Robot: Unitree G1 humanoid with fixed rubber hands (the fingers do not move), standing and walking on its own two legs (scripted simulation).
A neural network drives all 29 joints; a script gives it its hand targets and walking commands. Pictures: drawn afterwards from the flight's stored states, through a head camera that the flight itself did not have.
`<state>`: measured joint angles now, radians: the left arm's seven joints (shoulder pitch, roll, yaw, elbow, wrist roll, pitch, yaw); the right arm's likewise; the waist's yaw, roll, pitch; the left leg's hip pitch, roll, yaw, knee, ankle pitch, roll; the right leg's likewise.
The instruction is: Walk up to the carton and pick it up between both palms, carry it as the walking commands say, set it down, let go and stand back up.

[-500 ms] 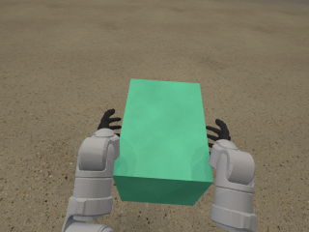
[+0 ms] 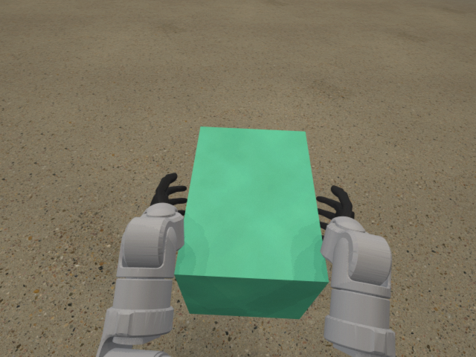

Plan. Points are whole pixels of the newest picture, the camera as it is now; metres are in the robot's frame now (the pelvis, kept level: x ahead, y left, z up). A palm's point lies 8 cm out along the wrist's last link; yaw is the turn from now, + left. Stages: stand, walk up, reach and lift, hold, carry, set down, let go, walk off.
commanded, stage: carry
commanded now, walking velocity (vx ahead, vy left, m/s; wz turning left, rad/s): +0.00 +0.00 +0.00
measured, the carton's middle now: (248, 220) +0.38 -0.01 +0.04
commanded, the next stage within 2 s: hold in 0.42 s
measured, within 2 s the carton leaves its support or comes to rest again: neither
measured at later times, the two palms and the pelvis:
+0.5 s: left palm (160, 237) +0.31 +0.14 +0.07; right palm (330, 244) +0.31 -0.14 +0.07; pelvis +0.00 +0.00 +0.01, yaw +0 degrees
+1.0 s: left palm (152, 228) +0.32 +0.16 +0.08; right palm (323, 236) +0.33 -0.13 +0.08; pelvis +0.00 +0.00 +0.01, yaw +3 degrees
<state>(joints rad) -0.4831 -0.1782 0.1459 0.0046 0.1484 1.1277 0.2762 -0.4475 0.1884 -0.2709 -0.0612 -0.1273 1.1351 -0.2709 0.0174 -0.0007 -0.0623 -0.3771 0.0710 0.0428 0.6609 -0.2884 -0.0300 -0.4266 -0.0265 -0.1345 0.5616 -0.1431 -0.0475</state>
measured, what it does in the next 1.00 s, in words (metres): stands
